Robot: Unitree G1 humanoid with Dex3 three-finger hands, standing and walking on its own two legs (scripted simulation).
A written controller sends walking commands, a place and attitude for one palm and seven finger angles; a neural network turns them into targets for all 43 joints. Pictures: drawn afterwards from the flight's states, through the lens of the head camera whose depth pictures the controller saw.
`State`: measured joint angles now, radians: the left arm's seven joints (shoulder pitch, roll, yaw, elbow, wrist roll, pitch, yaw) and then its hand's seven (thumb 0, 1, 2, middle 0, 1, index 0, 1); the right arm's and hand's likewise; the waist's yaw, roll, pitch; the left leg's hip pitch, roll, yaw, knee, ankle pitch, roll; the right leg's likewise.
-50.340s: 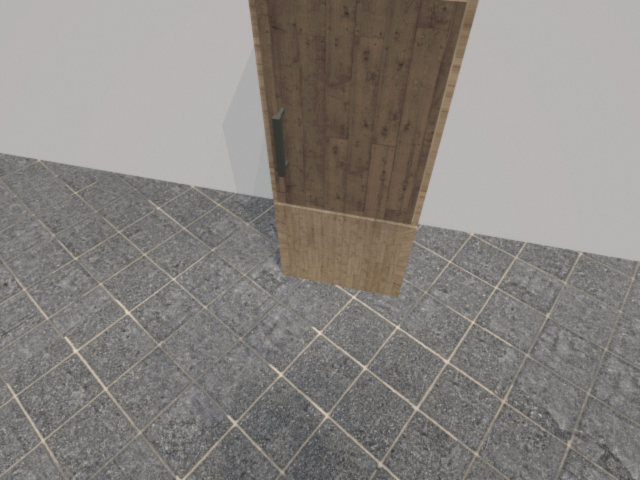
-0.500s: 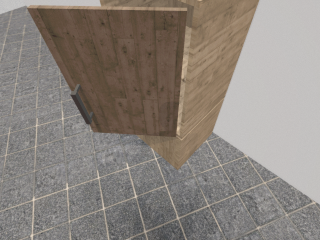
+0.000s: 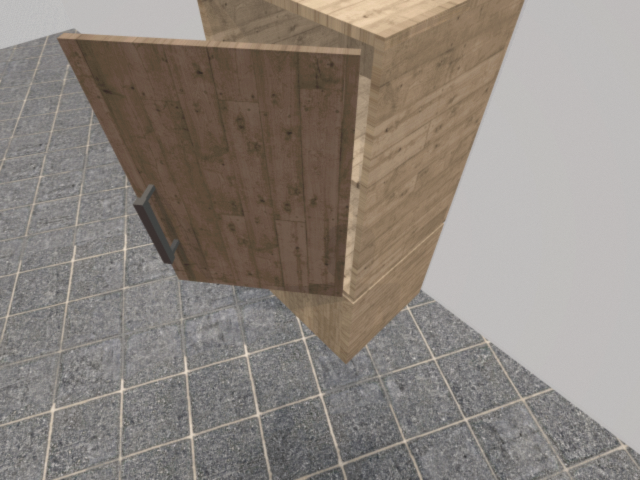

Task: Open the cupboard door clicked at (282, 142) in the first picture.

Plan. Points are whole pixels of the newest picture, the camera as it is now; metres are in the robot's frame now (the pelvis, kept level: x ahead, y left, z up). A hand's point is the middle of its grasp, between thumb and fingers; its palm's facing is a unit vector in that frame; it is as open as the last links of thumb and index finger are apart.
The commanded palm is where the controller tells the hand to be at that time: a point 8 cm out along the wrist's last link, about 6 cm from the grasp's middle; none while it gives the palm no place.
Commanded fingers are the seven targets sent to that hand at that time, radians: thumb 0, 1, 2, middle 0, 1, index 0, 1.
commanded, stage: come to a stop and stand still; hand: left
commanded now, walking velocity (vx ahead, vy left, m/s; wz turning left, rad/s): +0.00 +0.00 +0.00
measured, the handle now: (159, 226) +0.58 +0.36 -0.11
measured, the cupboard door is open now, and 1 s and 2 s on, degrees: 39 39 39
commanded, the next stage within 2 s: look again from close up in 0.10 s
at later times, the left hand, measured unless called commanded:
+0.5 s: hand out of the picture +0.02 +0.21 -0.18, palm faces +0.00 -0.97 -0.23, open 7.3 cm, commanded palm none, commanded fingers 0.00 0.90 0.90 -0.20 -0.30 -0.20 -0.30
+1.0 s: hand out of the picture -0.05 +0.23 -0.18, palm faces -0.02 -0.98 -0.20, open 7.3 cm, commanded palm none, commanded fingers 0.00 0.90 0.90 -0.20 -0.30 -0.20 -0.30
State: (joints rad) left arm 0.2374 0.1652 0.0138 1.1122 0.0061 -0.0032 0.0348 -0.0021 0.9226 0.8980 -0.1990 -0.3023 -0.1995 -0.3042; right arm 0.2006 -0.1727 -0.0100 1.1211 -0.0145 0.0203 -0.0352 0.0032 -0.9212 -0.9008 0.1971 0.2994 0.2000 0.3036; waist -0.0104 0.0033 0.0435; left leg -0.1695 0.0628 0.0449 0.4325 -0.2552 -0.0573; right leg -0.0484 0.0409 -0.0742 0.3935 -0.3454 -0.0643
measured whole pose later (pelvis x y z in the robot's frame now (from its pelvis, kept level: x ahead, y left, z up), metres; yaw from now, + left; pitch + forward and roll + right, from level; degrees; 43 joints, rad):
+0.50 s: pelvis +0.00 +0.04 -0.01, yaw -3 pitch +0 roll +0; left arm 0.29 0.15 0.00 1.05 0.02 -0.02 0.06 0.00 0.91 0.90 -0.20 -0.30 -0.20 -0.30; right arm 0.26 -0.17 0.00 1.04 -0.01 -0.01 -0.04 0.01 -0.94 -0.90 0.20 0.30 0.20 0.30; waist 0.00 0.01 0.01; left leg -0.25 -0.01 0.07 0.59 -0.34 0.04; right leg -0.13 0.01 -0.02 0.55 -0.43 -0.02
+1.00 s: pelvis -0.03 +0.06 -0.01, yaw -2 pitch +0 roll +0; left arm 0.34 0.17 0.00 1.06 0.02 0.01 0.03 0.00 0.91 0.90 -0.20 -0.30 -0.20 -0.30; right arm 0.29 -0.18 0.01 1.07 -0.02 0.02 -0.01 0.00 -0.91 -0.90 0.20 0.30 0.20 0.30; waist 0.01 -0.01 0.03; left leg -0.28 -0.04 0.08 0.53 -0.25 0.06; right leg -0.18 -0.02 -0.02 0.53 -0.36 0.00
